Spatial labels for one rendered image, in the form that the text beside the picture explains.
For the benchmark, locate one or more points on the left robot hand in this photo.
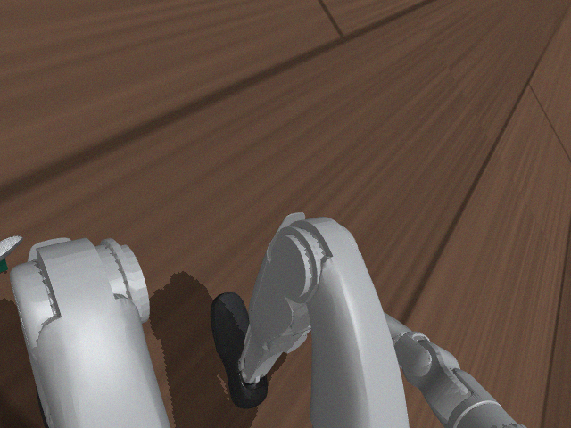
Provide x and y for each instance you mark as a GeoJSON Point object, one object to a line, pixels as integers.
{"type": "Point", "coordinates": [8, 245]}

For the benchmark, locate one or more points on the right robot hand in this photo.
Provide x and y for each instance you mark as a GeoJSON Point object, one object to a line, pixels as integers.
{"type": "Point", "coordinates": [397, 329]}

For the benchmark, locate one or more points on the right robot arm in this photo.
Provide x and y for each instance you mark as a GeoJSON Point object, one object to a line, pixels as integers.
{"type": "Point", "coordinates": [457, 399]}

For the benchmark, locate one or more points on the right robot foot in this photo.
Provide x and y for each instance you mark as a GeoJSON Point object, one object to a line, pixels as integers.
{"type": "Point", "coordinates": [229, 324]}

